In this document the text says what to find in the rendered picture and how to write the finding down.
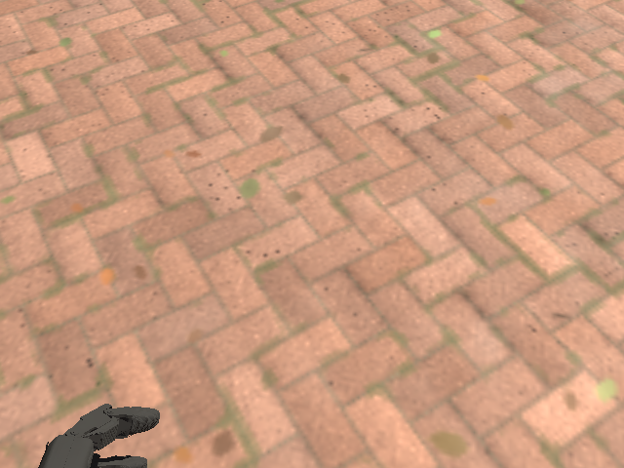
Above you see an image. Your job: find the robot left hand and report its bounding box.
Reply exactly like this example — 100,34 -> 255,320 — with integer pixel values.
38,404 -> 160,468

